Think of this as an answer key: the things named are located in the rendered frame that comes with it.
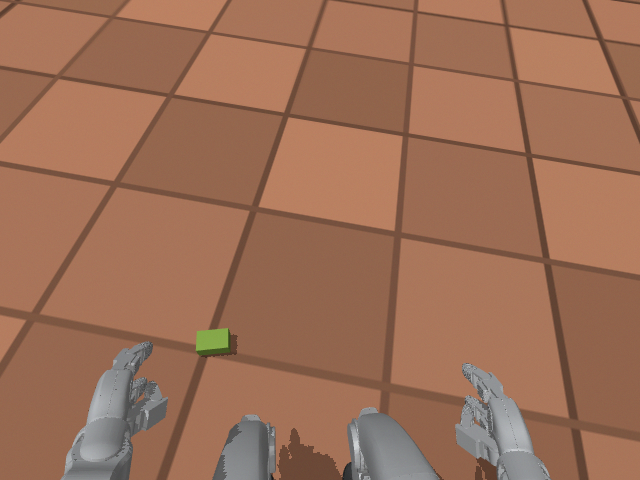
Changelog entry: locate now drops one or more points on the left robot arm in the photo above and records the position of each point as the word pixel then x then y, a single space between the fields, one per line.
pixel 101 451

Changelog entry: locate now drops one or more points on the left robot hand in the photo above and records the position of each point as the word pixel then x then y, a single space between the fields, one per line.
pixel 116 393

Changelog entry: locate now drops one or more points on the right robot hand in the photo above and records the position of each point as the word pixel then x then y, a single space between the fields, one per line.
pixel 502 427

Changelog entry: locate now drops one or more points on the right robot arm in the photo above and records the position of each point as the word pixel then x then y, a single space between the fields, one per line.
pixel 519 465

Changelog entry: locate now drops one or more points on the small box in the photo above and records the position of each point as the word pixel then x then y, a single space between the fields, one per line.
pixel 213 341

